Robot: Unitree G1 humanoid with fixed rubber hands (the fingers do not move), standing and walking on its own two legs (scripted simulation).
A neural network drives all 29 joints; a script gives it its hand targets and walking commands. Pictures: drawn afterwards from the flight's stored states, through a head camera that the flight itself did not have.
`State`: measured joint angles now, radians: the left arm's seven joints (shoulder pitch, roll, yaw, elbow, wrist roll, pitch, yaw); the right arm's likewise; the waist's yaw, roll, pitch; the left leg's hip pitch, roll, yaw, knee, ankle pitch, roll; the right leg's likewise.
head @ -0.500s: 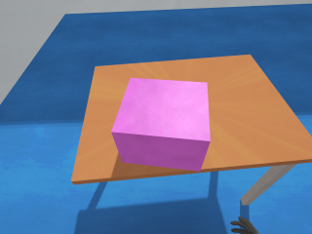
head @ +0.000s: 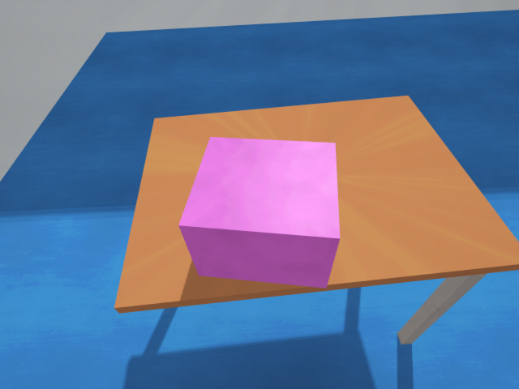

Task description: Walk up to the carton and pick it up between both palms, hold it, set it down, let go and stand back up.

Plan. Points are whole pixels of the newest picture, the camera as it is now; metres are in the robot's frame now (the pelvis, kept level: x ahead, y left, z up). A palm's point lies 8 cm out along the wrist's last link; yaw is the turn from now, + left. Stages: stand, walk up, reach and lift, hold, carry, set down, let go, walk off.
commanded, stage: stand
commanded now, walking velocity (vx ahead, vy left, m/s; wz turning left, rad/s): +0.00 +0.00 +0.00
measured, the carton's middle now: (266, 209) +0.47 +0.01 -0.03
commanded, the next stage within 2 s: walk up in 1.58 s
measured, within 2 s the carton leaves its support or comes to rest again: neither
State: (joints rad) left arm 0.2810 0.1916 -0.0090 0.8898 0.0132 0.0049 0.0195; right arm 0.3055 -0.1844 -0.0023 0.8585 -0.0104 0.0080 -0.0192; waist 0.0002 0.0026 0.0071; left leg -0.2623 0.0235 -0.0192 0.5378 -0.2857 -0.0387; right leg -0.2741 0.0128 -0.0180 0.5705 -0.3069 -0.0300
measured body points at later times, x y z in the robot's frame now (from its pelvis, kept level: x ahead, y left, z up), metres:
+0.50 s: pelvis -0.01 -0.01 +0.01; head -0.01 -0.01 +0.46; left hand +0.01 +0.22 -0.15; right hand -0.01 -0.23 -0.15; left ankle +0.00 +0.14 -0.73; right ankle +0.00 -0.10 -0.73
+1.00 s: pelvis -0.01 +0.00 +0.01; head -0.01 +0.01 +0.46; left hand -0.02 +0.22 -0.16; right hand -0.03 -0.20 -0.16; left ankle +0.00 +0.15 -0.73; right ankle +0.00 -0.10 -0.73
